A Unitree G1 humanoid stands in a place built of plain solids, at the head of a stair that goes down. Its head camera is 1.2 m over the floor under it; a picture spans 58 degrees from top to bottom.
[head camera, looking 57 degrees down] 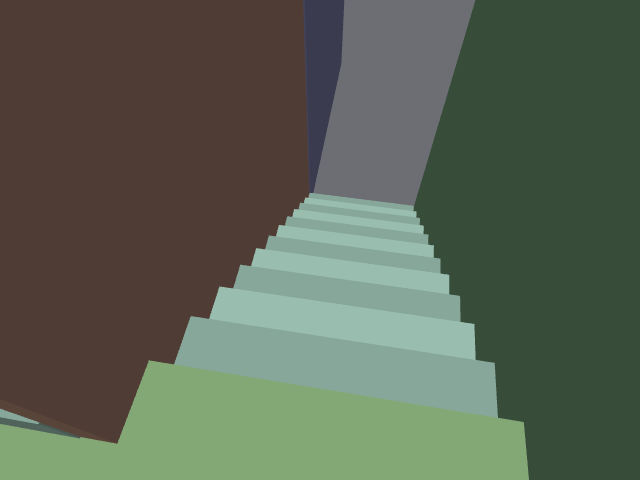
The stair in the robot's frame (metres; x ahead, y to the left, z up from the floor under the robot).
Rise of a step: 0.19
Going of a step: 0.22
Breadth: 1.02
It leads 9 degrees to the right of straight ahead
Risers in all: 12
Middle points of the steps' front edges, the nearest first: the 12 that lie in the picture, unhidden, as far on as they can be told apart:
0.30 -0.03 0.00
0.51 -0.06 -0.19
0.72 -0.09 -0.38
0.94 -0.13 -0.58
1.15 -0.16 -0.77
1.36 -0.20 -0.96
1.57 -0.23 -1.16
1.78 -0.26 -1.35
2.00 -0.30 -1.54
2.21 -0.33 -1.74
2.42 -0.37 -1.93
2.63 -0.40 -2.12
